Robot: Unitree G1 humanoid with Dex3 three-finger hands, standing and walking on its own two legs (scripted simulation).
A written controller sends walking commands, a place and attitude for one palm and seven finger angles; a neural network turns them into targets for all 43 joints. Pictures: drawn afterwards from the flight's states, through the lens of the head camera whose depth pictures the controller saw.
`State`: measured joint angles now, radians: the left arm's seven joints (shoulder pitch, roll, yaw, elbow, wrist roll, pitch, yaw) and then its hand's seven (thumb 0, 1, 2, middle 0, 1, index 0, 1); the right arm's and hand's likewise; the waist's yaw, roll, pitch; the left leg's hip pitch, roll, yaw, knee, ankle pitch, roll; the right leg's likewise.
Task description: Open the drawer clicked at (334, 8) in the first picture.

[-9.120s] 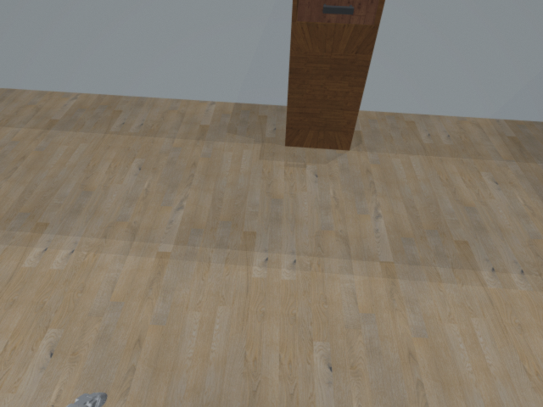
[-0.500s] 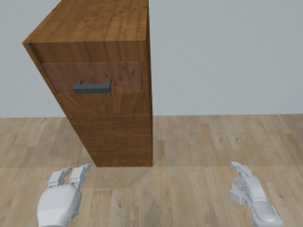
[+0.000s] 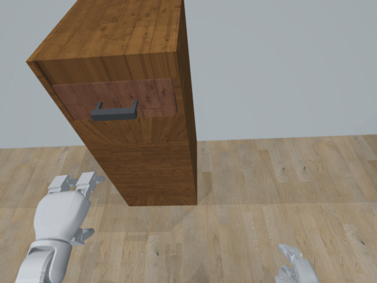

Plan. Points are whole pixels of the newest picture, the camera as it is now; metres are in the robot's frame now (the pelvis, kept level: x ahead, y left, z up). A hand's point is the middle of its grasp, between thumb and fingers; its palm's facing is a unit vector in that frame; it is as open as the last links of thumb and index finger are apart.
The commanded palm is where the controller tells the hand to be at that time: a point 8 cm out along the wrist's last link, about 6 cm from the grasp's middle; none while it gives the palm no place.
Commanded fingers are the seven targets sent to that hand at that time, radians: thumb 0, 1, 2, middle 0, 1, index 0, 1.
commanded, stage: raise the hand with hooked fingers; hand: left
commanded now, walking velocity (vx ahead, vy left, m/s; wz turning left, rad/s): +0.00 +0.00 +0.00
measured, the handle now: (116, 109) +0.55 +0.28 +0.03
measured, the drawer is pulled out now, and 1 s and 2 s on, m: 0.00 0.00 0.00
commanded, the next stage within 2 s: move the hooked fingers above the handle in 1.02 s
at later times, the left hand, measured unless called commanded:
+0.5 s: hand (58, 168) +0.29 +0.28 +0.12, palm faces +0.12 -0.06 -0.99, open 13.7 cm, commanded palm +0.26 +0.28 +0.18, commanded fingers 0.00 -0.50 0.30 -0.30 -1.20 -0.30 -1.20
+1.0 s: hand (58, 161) +0.29 +0.28 +0.14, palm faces +0.09 -0.06 -0.99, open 13.8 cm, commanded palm +0.26 +0.28 +0.19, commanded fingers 0.00 -0.50 0.30 -0.30 -1.20 -0.30 -1.20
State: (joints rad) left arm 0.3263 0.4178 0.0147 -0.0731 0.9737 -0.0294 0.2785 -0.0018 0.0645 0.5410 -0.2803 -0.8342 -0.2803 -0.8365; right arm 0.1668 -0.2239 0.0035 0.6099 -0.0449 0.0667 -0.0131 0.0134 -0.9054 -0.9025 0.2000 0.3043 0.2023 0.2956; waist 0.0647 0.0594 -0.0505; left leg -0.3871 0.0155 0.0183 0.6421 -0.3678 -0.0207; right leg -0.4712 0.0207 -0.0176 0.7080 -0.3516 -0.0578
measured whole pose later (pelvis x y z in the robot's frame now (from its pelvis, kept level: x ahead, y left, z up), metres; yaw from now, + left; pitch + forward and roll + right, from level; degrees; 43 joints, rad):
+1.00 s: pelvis -0.01 +0.04 +0.02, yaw +1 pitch +1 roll +1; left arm -0.12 0.49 -0.05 0.01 0.91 0.03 0.03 0.00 -0.49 0.30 -0.32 -1.20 -0.32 -1.20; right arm 0.16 -0.27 -0.01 0.65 0.02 0.10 -0.01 0.01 -0.91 -0.90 0.20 0.30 0.20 0.29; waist 0.09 0.08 0.00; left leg -0.18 -0.03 0.01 0.42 -0.25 0.02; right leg -0.25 -0.02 -0.02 0.46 -0.22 -0.01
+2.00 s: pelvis +0.00 +0.03 +0.01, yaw +1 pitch +8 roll +1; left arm -0.58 0.49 -0.08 0.65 1.00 -0.03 0.11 0.00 -0.49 0.30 -0.32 -1.20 -0.32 -1.20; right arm 0.26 -0.26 -0.04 0.67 0.04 0.10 -0.04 0.01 -0.91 -0.90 0.20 0.30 0.20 0.29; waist 0.01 0.05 -0.06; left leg -0.37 -0.02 0.02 0.54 -0.30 0.01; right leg -0.43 -0.01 -0.01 0.56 -0.27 -0.01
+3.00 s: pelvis +0.01 +0.04 +0.00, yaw -1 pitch +16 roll -1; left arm -0.84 0.57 0.00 1.01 1.07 -0.07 0.20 0.00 -0.49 0.30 -0.32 -1.20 -0.32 -1.20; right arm 0.38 -0.26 -0.06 0.71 0.01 0.12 -0.02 0.01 -0.91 -0.90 0.20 0.30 0.20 0.30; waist -0.09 0.05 -0.12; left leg -0.56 0.01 0.03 0.64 -0.35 0.02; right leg -0.60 0.01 0.00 0.61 -0.28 0.00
